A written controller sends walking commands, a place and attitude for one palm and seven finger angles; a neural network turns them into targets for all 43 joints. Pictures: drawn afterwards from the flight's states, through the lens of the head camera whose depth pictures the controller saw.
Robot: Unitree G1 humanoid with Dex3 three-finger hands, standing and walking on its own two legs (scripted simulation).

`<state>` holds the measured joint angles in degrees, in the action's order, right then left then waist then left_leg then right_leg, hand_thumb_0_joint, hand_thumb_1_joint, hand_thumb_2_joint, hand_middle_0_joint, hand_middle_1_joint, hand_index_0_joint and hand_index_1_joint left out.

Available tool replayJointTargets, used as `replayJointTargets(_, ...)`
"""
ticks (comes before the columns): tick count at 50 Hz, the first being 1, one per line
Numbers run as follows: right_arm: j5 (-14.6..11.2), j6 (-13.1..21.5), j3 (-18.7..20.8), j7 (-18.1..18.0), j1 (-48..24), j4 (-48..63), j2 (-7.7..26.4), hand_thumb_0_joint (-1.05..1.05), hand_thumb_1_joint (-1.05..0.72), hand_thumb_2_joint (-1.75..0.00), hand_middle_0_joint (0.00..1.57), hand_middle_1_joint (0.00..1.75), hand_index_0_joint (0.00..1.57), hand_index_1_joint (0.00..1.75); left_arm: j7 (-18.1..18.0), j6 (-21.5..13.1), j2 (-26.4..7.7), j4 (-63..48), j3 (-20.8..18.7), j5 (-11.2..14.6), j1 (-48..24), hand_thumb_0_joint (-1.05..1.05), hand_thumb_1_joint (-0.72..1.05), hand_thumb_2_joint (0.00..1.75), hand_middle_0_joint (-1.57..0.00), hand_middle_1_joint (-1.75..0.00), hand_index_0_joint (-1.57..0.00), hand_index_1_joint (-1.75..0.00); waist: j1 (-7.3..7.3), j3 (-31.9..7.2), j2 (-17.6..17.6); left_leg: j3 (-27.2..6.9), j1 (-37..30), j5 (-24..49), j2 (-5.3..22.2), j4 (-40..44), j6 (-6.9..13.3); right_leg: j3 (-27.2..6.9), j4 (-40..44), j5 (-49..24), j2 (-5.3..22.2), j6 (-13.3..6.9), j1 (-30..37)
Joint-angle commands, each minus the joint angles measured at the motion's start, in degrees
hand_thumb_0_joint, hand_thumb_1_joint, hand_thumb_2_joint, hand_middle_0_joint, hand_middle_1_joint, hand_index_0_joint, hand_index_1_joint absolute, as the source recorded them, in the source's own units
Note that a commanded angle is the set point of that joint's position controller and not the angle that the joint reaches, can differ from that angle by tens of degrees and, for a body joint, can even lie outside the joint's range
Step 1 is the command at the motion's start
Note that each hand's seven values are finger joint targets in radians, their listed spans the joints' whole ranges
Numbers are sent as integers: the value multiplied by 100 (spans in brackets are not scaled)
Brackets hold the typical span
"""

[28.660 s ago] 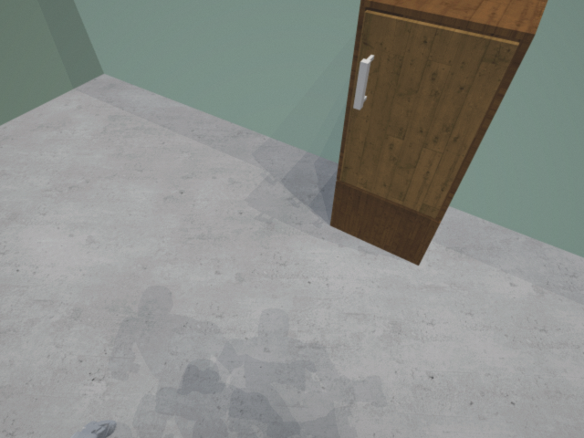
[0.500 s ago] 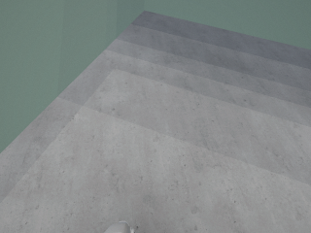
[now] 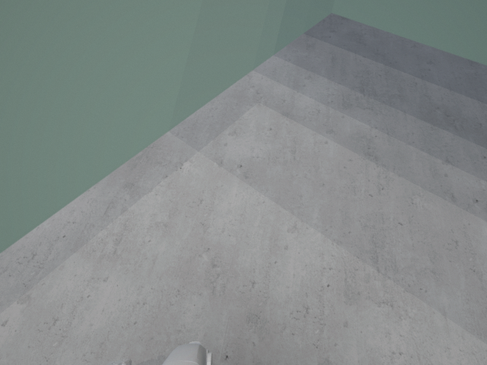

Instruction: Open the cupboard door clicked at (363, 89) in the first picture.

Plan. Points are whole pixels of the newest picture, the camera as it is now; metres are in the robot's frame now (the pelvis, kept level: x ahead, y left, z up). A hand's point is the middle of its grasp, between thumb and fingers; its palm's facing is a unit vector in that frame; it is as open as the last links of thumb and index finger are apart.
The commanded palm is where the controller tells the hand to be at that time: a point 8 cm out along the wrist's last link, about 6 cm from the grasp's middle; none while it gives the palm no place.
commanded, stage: turn to face it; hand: left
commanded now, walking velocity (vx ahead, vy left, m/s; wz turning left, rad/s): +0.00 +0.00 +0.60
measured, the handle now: out of the picture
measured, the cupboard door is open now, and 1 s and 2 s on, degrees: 46 46 46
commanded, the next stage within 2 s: none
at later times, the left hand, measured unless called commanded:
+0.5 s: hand out of the picture +0.07 +0.21 -0.16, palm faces +0.29 -0.91 -0.30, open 7.4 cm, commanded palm none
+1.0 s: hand out of the picture -0.03 +0.19 -0.17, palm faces +0.60 -0.76 -0.26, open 7.4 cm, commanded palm none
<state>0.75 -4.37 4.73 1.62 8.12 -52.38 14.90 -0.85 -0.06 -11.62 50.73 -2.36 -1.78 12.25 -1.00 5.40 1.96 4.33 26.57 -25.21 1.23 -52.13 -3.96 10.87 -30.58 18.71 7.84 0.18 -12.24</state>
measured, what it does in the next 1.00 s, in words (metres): steps on the spot, turning left: left foot, then right foot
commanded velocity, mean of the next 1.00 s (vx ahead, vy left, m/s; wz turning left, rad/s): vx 0.00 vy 0.00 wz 0.60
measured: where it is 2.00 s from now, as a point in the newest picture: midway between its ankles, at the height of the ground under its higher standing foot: outside the picture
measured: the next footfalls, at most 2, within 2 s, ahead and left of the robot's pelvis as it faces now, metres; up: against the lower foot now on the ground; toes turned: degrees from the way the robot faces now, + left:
left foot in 0.12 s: +0.05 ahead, +0.12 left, +0.00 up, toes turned +11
right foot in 0.48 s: +0.11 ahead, -0.15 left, +0.00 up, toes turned +15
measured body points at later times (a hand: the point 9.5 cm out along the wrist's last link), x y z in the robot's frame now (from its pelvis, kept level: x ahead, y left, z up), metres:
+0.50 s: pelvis +0.02 -0.04 -0.02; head +0.08 -0.03 +0.43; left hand +0.06 +0.26 -0.14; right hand +0.18 -0.26 -0.16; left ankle +0.01 +0.11 -0.73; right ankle +0.07 -0.16 -0.75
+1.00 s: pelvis +0.03 -0.04 +0.00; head +0.06 +0.01 +0.44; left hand -0.07 +0.23 -0.15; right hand +0.26 -0.19 -0.13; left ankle -0.03 +0.07 -0.74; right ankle +0.11 -0.17 -0.68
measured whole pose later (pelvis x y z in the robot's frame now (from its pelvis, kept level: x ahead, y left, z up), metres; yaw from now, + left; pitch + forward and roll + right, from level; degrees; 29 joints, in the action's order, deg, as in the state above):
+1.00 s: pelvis +0.03 -0.04 +0.00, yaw +37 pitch +1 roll -1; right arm 1.3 -2.2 2.9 0.4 8.8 -50.8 12.6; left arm -0.2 3.7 -15.6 51.1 -4.5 -1.0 9.2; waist -0.1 5.9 1.7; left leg -1.8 17.9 -14.3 -0.2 -30.8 0.6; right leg 1.6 -58.2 25.4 4.7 4.5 -27.8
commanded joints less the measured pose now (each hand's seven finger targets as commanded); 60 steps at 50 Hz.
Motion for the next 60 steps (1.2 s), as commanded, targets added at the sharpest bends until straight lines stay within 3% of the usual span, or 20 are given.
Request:
replayJointTargets(1, -25, 232, -92, 22, -544, 654, 147, 0, -90, -90, 20, 30, 20, 30, -76, -101, -1325, -204, -346, 18, 518, 0, 90, 90, -20, -30, -20, -30, 369, -869, 1096, 371, -1, 106, -105, 1049, 112, -553, 196, -4972, 1257, -526, 1368)
replayJointTargets(4, 16, 276, -16, -14, 117, 526, 460, 0, -90, -90, 20, 30, 20, 30, -33, -88, -1378, -265, -384, 90, 252, 0, 90, 90, -20, -30, -20, -30, -77, -1168, 754, 389, -1485, 1348, -153, 2415, 294, -135, -817, -4408, 1142, -159, 668)
replayJointTargets(5, 68, 323, 119, -36, 593, 441, 969, 0, -90, -90, 20, 30, 20, 30, -3, -62, -1184, -406, -362, 122, 154, 0, 90, 90, -20, -30, -20, -30, -355, -1507, -385, -687, -2736, 2965, 755, 2677, 703, 66, -1904, -2618, 773, 173, -577)
replayJointTargets(6, 64, 333, 282, -73, 1018, 386, 1609, 0, -90, -90, 20, 30, 20, 30, 29, -34, -762, -690, -210, 148, -70, 0, 90, 90, -20, -30, -20, -30, -577, -1618, -2131, -2796, -3385, 5600, 2405, 2826, 1725, -109, -3279, 1884, -50, 536, -2171)
replayJointTargets(7, 13, 286, 244, -109, 1252, 268, 1606, 0, -90, -90, 20, 30, 20, 30, -44, 79, -940, -845, -198, 68, -481, 0, 90, 90, -20, -30, -20, -30, -608, -1494, -1202, -2602, -3088, 5283, 2509, 2694, 1926, -873, -3674, 1986, -56, 455, -2329)
replayJointTargets(12, 56, 360, 110, -249, 57, 559, 1101, 0, -90, -90, 20, 30, 20, 30, 41, 182, -777, -433, -268, 76, -217, 0, 90, 90, -20, -30, -20, -30, 26, -881, -1021, -1691, -1703, 3265, 1308, 3061, 1334, -1099, -3372, 626, -200, 486, -1927)
replayJointTargets(21, 50, 244, 240, -174, -235, 638, 1082, 0, -90, -90, 20, 30, 20, 30, 29, 91, -754, -480, -292, 102, 192, 0, 90, 90, -20, -30, -20, -30, 268, -836, -1052, -2082, -451, 1973, 816, 2681, 1037, -746, -212, -206, -769, 349, 161)
replayJointTargets(22, 7, 247, 230, -151, -309, 695, 923, 0, -90, -90, 20, 30, 20, 30, 1, 27, -992, -458, -347, 68, 492, 0, 90, 90, -20, -30, -20, -30, 429, -948, -550, -1843, -73, 1486, 476, 2186, 772, -1062, 684, -447, -429, 279, 763)
replayJointTargets(23, -39, 249, 172, -121, -189, 807, 497, 0, -90, -90, 20, 30, 20, 30, -60, -38, -1503, -454, -452, -18, 604, 0, 90, 90, -20, -30, -20, -30, 461, -1010, 1024, -968, 982, 36, -300, 852, 308, -2714, 1459, -378, 1090, -227, 1382)
replayJointTargets(24, -2, 265, 152, -91, -302, 907, 494, 0, -90, -90, 20, 30, 20, 30, -68, -19, -1714, -545, -423, -14, 479, 0, 90, 90, -20, -30, -20, -30, 491, -894, 1455, -604, 939, -1125, -428, -683, 197, -3262, 1605, -954, 2113, -845, 705)
replayJointTargets(29, -1, 120, 84, 6, -206, 586, 314, 0, -90, -90, 20, 30, 20, 30, -115, -32, -1022, -687, -258, 20, -282, 0, 90, 90, -20, -30, -20, -30, 47, -600, 1116, -339, 494, -158, 86, -1250, 10, -1153, 910, -2863, 1059, -665, 250)
replayJointTargets(37, -26, 241, -9, 26, -132, 597, 286, 0, -90, -90, 20, 30, 20, 30, -49, -17, -1362, -383, -395, 36, 183, 0, 90, 90, -20, -30, -20, -30, 165, -970, 891, 205, -892, 627, -109, 1973, 148, -530, -100, -3214, 1187, -350, 702)
replayJointTargets(38, -7, 285, 52, 21, 268, 508, 502, 0, -90, -90, 20, 30, 20, 30, -30, 5, -1308, -435, -413, 90, 89, 0, 90, 90, -20, -30, -20, -30, -80, -1180, 400, 31, -1726, 1478, -1, 2702, 248, -286, -756, -2797, 1097, -88, 214)
replayJointTargets(40, 55, 302, 321, -74, 1050, 379, 1615, 0, -90, -90, 20, 30, 20, 30, 12, 84, -697, -863, -215, 112, -271, 0, 90, 90, -20, -30, -20, -30, -498, -1352, -2056, -2972, -2922, 4969, 2439, 3033, 1715, -412, -3019, 2116, -78, 527, -2300)
replayJointTargets(41, 61, 307, 293, -130, 1190, 266, 1485, 0, -90, -90, 20, 30, 20, 30, -27, 141, -850, -883, -239, 53, -611, 0, 90, 90, -20, -30, -20, -30, -564, -1351, -1404, -2779, -2710, 4257, 2282, 2964, 1813, -931, -3512, 1825, -78, 432, -2403)
replayJointTargets(47, 70, 362, 144, -241, 168, 493, 1027, 0, -90, -90, 20, 30, 20, 30, 63, 177, -712, -471, -275, 91, -353, 0, 90, 90, -20, -30, -20, -30, -4, -866, -1070, -1714, -1731, 3116, 1176, 3095, 1267, -1035, -2862, 586, -282, 459, -1796)
replayJointTargets(54, 66, 236, 241, -186, -157, 580, 1065, 0, -90, -90, 20, 30, 20, 30, 34, 112, -722, -449, -280, 113, 109, 0, 90, 90, -20, -30, -20, -30, 187, -796, -1165, -2132, -714, 2101, 865, 2810, 1093, -753, -453, 14, -761, 331, -74)
replayJointTargets(55, 30, 229, 228, -173, -253, 643, 961, 0, -90, -90, 20, 30, 20, 30, 9, 63, -852, -413, -321, 105, 376, 0, 90, 90, -20, -30, -20, -30, 352, -850, -865, -2028, -301, 1774, 653, 2463, 903, -849, 358, -417, -623, 294, 567)
replayJointTargets(57, -32, 248, 143, -104, -288, 855, 409, 0, -90, -90, 20, 30, 20, 30, -74, -21, -1670, -474, -456, -24, 508, 0, 90, 90, -20, -30, -20, -30, 506, -800, 1585, -579, 951, -881, -608, -17, 160, -3255, 1735, -569, 1856, -678, 1027)
replayJointTargets(60, 33, 133, 178, -50, -248, 609, 535, 0, -90, -90, 20, 30, 20, 30, -109, -31, -1125, -595, -291, 56, -150, 0, 90, 90, -20, -30, -20, -30, 99, -483, 1255, -768, 832, -263, -11, -1966, 129, -2061, 1248, -1749, 1314, -835, 204)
